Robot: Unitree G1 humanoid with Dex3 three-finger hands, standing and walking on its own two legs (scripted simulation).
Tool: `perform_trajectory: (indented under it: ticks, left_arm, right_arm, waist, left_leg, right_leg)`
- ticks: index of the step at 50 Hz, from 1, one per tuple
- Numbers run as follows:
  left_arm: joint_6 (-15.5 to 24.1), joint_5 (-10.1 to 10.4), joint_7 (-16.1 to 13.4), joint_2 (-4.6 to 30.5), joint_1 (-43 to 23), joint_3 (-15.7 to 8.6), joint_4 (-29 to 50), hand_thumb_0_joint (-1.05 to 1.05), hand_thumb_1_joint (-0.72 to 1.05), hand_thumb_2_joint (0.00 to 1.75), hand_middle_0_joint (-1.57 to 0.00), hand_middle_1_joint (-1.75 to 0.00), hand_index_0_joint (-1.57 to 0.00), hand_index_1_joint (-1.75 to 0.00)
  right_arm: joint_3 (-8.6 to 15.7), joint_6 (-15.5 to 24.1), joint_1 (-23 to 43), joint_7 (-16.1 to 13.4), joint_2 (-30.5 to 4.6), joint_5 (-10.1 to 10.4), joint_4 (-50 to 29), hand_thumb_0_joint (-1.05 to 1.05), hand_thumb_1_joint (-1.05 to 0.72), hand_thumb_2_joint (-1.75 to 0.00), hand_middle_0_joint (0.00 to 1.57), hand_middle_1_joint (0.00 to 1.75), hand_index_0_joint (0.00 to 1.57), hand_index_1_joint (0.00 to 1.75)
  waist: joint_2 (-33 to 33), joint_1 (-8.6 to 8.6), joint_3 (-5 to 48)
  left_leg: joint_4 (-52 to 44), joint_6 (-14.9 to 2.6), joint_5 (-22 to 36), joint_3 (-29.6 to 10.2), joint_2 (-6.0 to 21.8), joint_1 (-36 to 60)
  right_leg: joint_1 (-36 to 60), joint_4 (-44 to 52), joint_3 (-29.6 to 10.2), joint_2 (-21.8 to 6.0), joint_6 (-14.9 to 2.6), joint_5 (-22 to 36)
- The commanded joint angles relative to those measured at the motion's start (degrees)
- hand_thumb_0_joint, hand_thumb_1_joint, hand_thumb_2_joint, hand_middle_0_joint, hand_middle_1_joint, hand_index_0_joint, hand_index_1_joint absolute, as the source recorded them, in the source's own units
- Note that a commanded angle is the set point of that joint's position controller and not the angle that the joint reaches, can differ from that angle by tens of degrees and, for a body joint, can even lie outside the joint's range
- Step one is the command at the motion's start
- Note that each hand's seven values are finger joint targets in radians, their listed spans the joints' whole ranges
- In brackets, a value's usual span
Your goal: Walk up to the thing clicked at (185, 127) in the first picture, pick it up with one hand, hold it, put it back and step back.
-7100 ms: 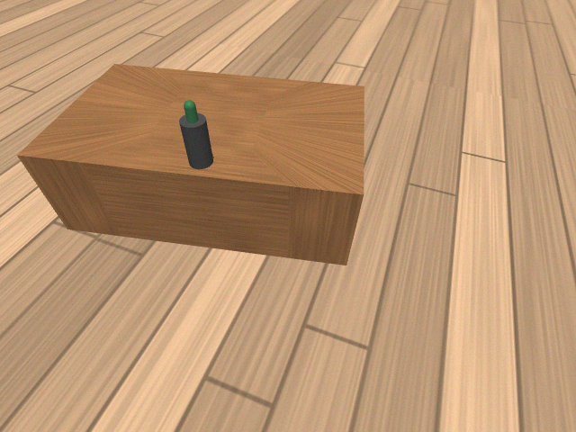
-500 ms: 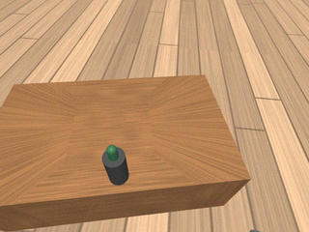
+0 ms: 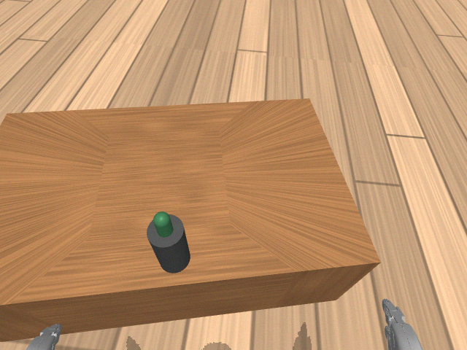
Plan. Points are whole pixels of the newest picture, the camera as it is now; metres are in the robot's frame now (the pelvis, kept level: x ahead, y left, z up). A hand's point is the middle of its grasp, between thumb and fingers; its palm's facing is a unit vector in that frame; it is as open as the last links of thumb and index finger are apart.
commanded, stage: go down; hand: left
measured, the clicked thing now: (168, 239) +0.42 +0.15 -0.22
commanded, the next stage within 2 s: none
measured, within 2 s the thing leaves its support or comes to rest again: neither
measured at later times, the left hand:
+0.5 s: hand out of the picture +0.16 +0.27 -0.11, palm faces +0.06 -0.95 -0.30, open 17.4 cm
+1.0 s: hand out of the picture +0.16 +0.28 -0.09, palm faces +0.09 -0.95 -0.29, open 17.5 cm
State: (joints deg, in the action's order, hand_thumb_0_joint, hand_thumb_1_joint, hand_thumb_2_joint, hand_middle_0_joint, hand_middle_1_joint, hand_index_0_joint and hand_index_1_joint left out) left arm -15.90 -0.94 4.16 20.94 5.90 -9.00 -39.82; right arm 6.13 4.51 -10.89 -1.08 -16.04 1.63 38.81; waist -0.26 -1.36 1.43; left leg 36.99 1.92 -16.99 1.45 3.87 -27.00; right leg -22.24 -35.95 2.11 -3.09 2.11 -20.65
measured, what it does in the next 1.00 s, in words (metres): stands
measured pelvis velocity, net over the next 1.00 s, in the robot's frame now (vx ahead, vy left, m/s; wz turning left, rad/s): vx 0.00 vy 0.00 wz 0.01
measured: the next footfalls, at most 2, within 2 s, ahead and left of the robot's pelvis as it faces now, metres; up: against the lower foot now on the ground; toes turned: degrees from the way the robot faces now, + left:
none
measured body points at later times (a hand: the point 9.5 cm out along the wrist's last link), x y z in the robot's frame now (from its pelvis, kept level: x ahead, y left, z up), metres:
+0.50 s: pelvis +0.01 +0.00 -0.01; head +0.05 +0.00 +0.44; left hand +0.16 +0.32 -0.09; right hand +0.16 -0.27 -0.08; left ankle +0.01 +0.14 -0.72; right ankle -0.03 -0.14 -0.72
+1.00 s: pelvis +0.00 +0.00 -0.02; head +0.03 +0.01 +0.43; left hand +0.15 +0.33 -0.07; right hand +0.15 -0.25 -0.06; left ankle +0.01 +0.14 -0.72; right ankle -0.03 -0.14 -0.72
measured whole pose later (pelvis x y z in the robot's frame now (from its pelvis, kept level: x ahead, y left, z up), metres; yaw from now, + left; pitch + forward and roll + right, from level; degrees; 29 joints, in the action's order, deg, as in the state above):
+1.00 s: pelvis +0.00 +0.00 -0.02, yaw +1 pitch +9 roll -1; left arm -22.6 1.7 9.9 23.3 17.2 -14.2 -16.7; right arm 3.2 5.2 -22.7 -3.5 -13.3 2.1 16.4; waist -0.4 -1.6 6.6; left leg 47.8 1.9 -22.1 0.1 4.0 -34.5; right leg -28.8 -46.0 2.6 -3.2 2.3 -25.8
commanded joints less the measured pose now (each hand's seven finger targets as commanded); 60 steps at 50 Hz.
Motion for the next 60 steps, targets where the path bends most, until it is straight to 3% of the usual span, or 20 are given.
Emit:
perform_trajectory:
  ticks: [1, 3, 6, 8, 11, 13, 16, 17, 25, 26, 36, 38, 42, 43, 47, 50, 52, 54, 56, 60]
  left_arm:
    - [1.3, -0.1, -0.3, 12.3, -2.6, -4.3, 10.2, 0.00, -0.49, 0.03, -0.09, -0.02, -0.08, -0.03]
    - [0.7, -0.3, -0.4, 15.1, -0.9, -6.7, 10.9, 0.00, -0.50, 0.02, -0.09, -0.02, -0.08, -0.02]
    - [-0.5, 0.0, 0.9, 12.4, -0.5, -4.4, 11.7, 0.00, -0.50, 0.00, -0.09, -0.02, -0.09, -0.02]
    - [-1.1, -0.1, 1.3, 14.3, 0.7, -6.1, 12.5, 0.00, -0.53, 0.00, -0.09, -0.01, -0.08, -0.02]
    - [-1.8, 0.1, 2.4, 13.5, 0.2, -5.2, 14.5, 0.00, -0.55, 0.00, -0.09, -0.01, -0.08, -0.02]
    - [-2.1, -0.3, 2.4, 15.4, 1.0, -7.0, 14.8, 0.00, -0.57, 0.00, -0.09, -0.02, -0.08, -0.02]
    - [-2.1, 0.0, 3.2, 12.5, 0.4, -5.1, 16.1, 0.00, -0.57, 0.01, -0.09, -0.02, -0.08, -0.02]
    - [-2.1, -0.1, 2.9, 15.0, 1.3, -7.2, 16.7, 0.00, -0.57, 0.01, -0.09, -0.02, -0.08, -0.03]
    - [-2.3, 0.4, 3.4, 13.3, 3.4, -7.1, 21.3, 0.00, -0.58, 0.03, -0.08, -0.03, -0.07, -0.04]
    - [-2.5, 0.4, 3.3, 14.0, 4.0, -7.8, 21.7, 0.00, -0.57, 0.03, -0.08, -0.02, -0.07, -0.03]
    - [-3.9, 1.3, 4.0, 15.3, 5.7, -9.4, 27.2, 0.00, -0.58, 0.05, -0.07, -0.03, -0.06, -0.05]
    - [-4.3, 1.5, 4.3, 13.8, 7.2, -8.8, 27.3, 0.00, -0.59, 0.05, -0.07, -0.04, -0.06, -0.05]
    - [-4.4, 1.8, 4.5, 16.1, 7.1, -10.8, 31.2, 0.00, -0.58, 0.06, -0.07, -0.03, -0.06, -0.05]
    - [-4.8, 2.0, 5.0, 14.1, 8.5, -9.5, 29.3, 0.00, -0.60, 0.06, -0.07, -0.04, -0.06, -0.05]
    - [-4.7, 2.3, 5.2, 15.7, 8.7, -11.2, 32.3, 0.00, -0.60, 0.08, -0.07, -0.04, -0.06, -0.06]
    - [-4.4, 2.6, 5.6, 16.7, 4.6, -11.4, 34.2, 0.00, -0.59, 0.09, -0.06, -0.04, -0.05, -0.06]
    - [-3.7, 2.8, 5.4, 20.3, 0.6, -13.8, 36.8, 0.00, -0.60, 0.09, -0.06, -0.04, -0.04, -0.06]
    - [-3.3, 3.2, 6.1, 19.9, -0.7, -13.9, 32.8, 0.00, -0.61, 0.09, -0.06, -0.04, -0.05, -0.06]
    - [-2.2, 3.6, 6.6, 22.8, -6.5, -15.4, 35.6, 0.00, -0.60, 0.09, -0.06, -0.04, -0.05, -0.06]
    - [-1.4, 4.7, 9.5, 23.7, -10.9, -15.7, 28.8, 0.00, -0.61, 0.09, -0.06, -0.05, -0.05, -0.06]
  right_arm:
    - [3.9, 3.9, 3.4, -1.8, -10.3, -0.4, -9.5, 0.00, 0.51, -0.05, 0.05, 0.05, 0.05, 0.05]
    - [3.9, 3.6, 1.8, -2.1, -10.2, -0.4, -9.9, 0.00, 0.51, -0.05, 0.05, 0.05, 0.05, 0.05]
    - [3.9, 3.5, 0.4, -2.0, -9.6, -0.3, -10.7, 0.00, 0.53, -0.04, 0.05, 0.05, 0.05, 0.05]
    - [3.8, 3.3, -0.3, -2.0, -9.4, -0.2, -10.8, 0.00, 0.53, -0.04, 0.05, 0.05, 0.05, 0.05]
    - [3.3, 3.5, -0.4, -1.8, -8.8, -0.1, -12.8, 0.00, 0.53, -0.04, 0.05, 0.05, 0.05, 0.05]
    - [3.0, 3.3, -1.2, -1.9, -8.3, -0.2, -13.3, 0.00, 0.53, -0.04, 0.05, 0.05, 0.05, 0.05]
    - [3.1, 3.6, -1.0, -1.8, -8.5, -0.3, -15.5, 0.00, 0.54, -0.04, 0.05, 0.05, 0.05, 0.05]
    - [3.7, 3.6, -1.4, -2.0, -8.8, -0.2, -14.9, 0.00, 0.54, -0.04, 0.05, 0.05, 0.05, 0.05]
    - [3.8, 3.8, -3.8, -2.2, -8.3, -0.3, -20.0, 0.00, 0.54, -0.04, 0.05, 0.05, 0.05, 0.05]
    - [3.3, 3.9, -3.2, -2.2, -7.6, -0.3, -20.1, 0.00, 0.54, -0.04, 0.05, 0.05, 0.05, 0.05]
    - [2.7, 3.7, -6.1, -2.6, -6.9, 0.2, -25.6, 0.00, 0.54, -0.04, 0.05, 0.05, 0.05, 0.05]
    - [2.3, 3.7, -7.3, -2.7, -6.4, 0.2, -26.7, 0.00, 0.54, -0.04, 0.05, 0.05, 0.05, 0.05]
    - [1.8, 3.8, -7.9, -3.0, -6.2, 0.4, -29.7, 0.00, 0.54, -0.04, 0.05, 0.05, 0.05, 0.05]
    - [1.8, 3.8, -8.5, -3.1, -6.0, 0.3, -29.4, 0.00, 0.54, -0.04, 0.05, 0.05, 0.05, 0.05]
    - [1.6, 3.9, -9.7, -3.4, -5.7, 0.4, -32.7, 0.00, 0.55, -0.04, 0.05, 0.05, 0.05, 0.05]
    - [0.5, 4.1, -11.0, -3.8, -5.1, 0.4, -34.6, 0.00, 0.54, -0.05, 0.05, 0.05, 0.05, 0.05]
    - [1.0, 4.6, -10.6, -4.4, -5.5, 0.5, -35.2, 0.00, 0.54, -0.05, 0.05, 0.05, 0.05, 0.05]
    - [0.8, 4.8, -12.9, -4.6, -5.1, 0.4, -32.4, 0.00, 0.54, -0.05, 0.05, 0.05, 0.05, 0.05]
    - [1.6, 5.7, -12.5, -5.2, -6.0, 0.5, -34.1, 0.00, 0.53, -0.05, 0.05, 0.05, 0.05, 0.05]
    - [-0.5, 6.2, -12.8, -5.3, -4.8, 0.5, -31.6, 0.00, 0.53, -0.05, 0.05, 0.05, 0.05, 0.05]
  waist:
    - [-3.0, 0.07, 13.5]
    - [-2.3, 0.71, 13.8]
    - [-1.9, -0.39, 11.6]
    - [-2.6, 0.23, 11.6]
    - [-1.5, -0.18, 11.3]
    - [-1.7, 0.41, 11.6]
    - [-1.8, -0.48, 11.0]
    - [-2.5, 0.43, 10.5]
    - [-2.6, -0.32, 12.8]
    - [-3.3, 0.62, 12.7]
    - [-3.6, 0.18, 10.1]
    - [-3.8, 0.04, 10.3]
    - [-4.0, 0.27, 11.3]
    - [-3.0, -0.22, 9.9]
    - [-4.2, 0.18, 11.6]
    - [-3.4, -0.91, 11.5]
    - [-4.8, -0.80, 12.1]
    - [-4.9, -0.94, 10.4]
    - [-5.9, -1.42, 13.1]
    - [-7.4, -1.12, 11.5]
  left_leg:
    - [-2.3, -1.58, 16.7, 0.2, -2.9, 10.1]
    - [-1.7, -1.76, 18.3, 0.3, -3.2, 9.8]
    - [-1.3, -1.92, 17.0, 0.6, -3.4, 8.9]
    - [-1.1, -1.82, 17.3, 0.6, -3.4, 9.0]
    - [-0.5, -2.06, 16.6, 0.4, -3.5, 8.2]
    - [-0.2, -2.15, 16.9, 0.4, -3.6, 8.0]
    - [-0.3, -2.00, 15.0, 0.2, -3.3, 7.8]
    - [-0.5, -1.83, 14.3, 0.1, -3.3, 7.2]
    - [1.1, -1.83, 14.6, -0.2, -3.0, 7.1]
    - [1.3, -1.68, 15.4, -0.3, -3.0, 6.6]
    - [1.8, -1.63, 7.4, -0.3, -3.2, 2.8]
    - [2.3, -1.59, 7.7, -0.4, -3.1, 2.9]
    - [3.1, -1.62, 7.7, -0.5, -3.1, 2.4]
    - [3.2, -1.64, 6.1, -0.4, -3.1, 1.5]
    - [4.3, -1.55, 6.3, -0.4, -3.2, 1.2]
    - [5.3, -1.72, 6.4, -0.6, -3.1, 0.9]
    - [5.9, -1.74, 5.3, -0.4, -3.4, 0.9]
    - [5.9, -1.73, 3.9, -0.7, -3.2, -0.2]
    - [6.4, -1.78, 4.8, -0.9, -3.2, 1.4]
    - [5.8, -1.62, 3.9, -1.2, -3.0, 0.9]
  right_leg:
    - [2.6, 2.7, 0.9, 3.2, -1.93, 18.3]
    - [3.1, 2.8, 1.0, 2.9, -1.69, 20.1]
    - [1.7, 2.8, 0.9, 2.7, -1.41, 19.7]
    - [1.2, 2.7, 1.0, 2.8, -1.60, 19.3]
    - [0.9, 2.4, 0.9, 2.6, -1.30, 19.6]
    - [0.5, 2.2, 0.8, 2.4, -1.29, 19.7]
    - [-0.6, 1.7, 0.9, 2.7, -1.41, 17.3]
    - [-0.9, 1.7, 1.1, 2.8, -1.71, 16.1]
    - [-1.4, 0.0, 1.2, 3.0, -1.55, 16.0]
    - [-1.3, -0.3, 1.3, 3.0, -1.63, 16.3]
    - [-4.6, -0.8, 1.3, 3.1, -1.82, 8.7]
    - [-5.3, -1.4, 1.3, 3.1, -1.80, 8.9]
    - [-5.7, -2.1, 1.3, 3.0, -1.85, 8.7]
    - [-6.8, -2.0, 1.3, 3.1, -1.65, 7.2]
    - [-7.1, -3.2, 1.3, 2.9, -1.65, 7.4]
    - [-8.2, -3.9, 1.1, 2.8, -1.33, 7.9]
    - [-8.7, -4.0, 0.6, 2.4, -1.32, 7.1]
    - [-9.7, -4.5, 0.7, 2.5, -1.32, 5.8]
    - [-9.5, -4.9, 0.6, 2.3, -1.39, 6.7]
    - [-10.7, -5.2, 1.0, 2.6, -1.52, 5.5]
